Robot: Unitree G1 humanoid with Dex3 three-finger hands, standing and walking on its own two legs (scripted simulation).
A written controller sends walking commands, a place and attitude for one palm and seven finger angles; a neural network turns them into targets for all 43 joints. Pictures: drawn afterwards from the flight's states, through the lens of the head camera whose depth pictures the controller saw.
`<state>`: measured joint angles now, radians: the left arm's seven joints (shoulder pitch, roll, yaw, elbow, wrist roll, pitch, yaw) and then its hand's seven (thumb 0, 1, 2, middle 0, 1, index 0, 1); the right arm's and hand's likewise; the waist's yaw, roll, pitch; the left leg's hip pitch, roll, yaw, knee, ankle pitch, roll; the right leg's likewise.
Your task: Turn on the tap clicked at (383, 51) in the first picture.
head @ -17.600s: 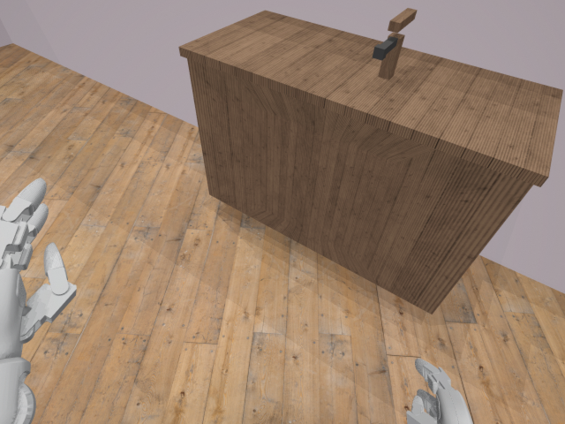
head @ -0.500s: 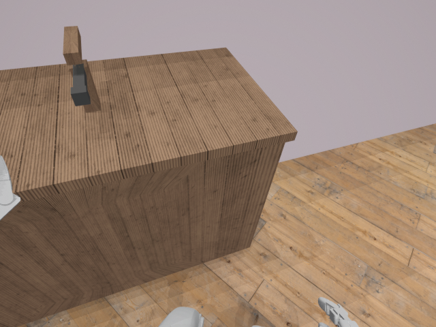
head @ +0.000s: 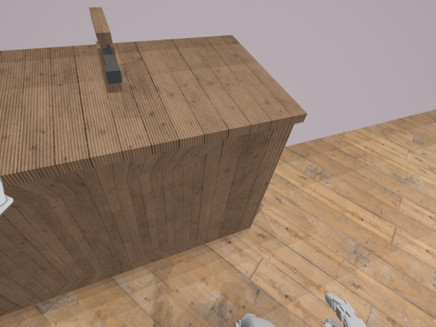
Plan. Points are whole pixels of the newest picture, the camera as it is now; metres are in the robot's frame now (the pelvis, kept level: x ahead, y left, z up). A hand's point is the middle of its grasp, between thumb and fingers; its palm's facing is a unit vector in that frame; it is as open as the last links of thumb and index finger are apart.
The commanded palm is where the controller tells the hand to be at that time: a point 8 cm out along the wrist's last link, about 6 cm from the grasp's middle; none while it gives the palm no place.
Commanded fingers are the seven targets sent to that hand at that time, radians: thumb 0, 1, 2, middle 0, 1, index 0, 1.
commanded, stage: come to a stop and stand still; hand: left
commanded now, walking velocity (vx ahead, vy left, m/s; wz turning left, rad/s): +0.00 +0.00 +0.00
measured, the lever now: (113, 74) +0.54 +0.27 +0.16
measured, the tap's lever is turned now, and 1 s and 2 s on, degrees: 0 0 0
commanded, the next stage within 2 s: look again from close up in 1.28 s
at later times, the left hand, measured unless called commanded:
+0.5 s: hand out of the picture +0.14 +0.29 +0.16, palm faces +0.48 -0.80 -0.35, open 7.4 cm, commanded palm +0.08 +0.30 +0.22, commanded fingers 0.00 0.90 0.90 -0.20 -0.30 -0.20 -0.30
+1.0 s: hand out of the picture +0.07 +0.28 +0.16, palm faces +0.49 -0.81 -0.31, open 7.4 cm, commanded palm +0.01 +0.31 +0.22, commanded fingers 0.00 0.90 0.90 -0.20 -0.30 -0.20 -0.30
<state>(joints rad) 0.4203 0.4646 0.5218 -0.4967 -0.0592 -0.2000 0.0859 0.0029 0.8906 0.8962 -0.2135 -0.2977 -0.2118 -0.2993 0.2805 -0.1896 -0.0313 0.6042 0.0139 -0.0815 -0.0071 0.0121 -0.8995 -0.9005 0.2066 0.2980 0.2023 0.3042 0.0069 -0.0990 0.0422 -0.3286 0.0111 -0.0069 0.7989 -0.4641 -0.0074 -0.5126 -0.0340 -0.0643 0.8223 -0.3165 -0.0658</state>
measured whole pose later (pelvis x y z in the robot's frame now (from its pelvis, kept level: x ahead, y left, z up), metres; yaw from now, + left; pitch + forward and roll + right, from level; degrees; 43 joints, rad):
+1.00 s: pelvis -0.11 +0.01 +0.03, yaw +7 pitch -2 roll +1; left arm 0.46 0.30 0.31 -0.44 -0.04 -0.12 0.12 0.01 0.89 0.90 -0.21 -0.30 -0.21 -0.30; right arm 0.33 -0.20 -0.01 0.67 0.00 -0.10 -0.02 0.02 -0.90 -0.90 0.21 0.30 0.20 0.30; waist 0.03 -0.06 0.06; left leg -0.34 0.01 0.02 0.74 -0.34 0.04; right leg -0.33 0.02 -0.08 0.58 -0.23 -0.08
